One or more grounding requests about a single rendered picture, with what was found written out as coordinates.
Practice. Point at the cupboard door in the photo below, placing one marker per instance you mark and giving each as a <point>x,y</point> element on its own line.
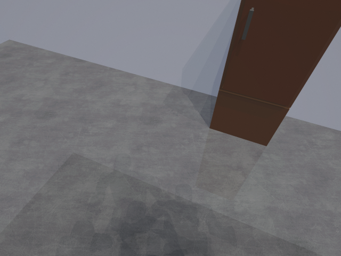
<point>284,39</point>

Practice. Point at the handle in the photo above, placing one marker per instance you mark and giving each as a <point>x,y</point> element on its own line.
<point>248,23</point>

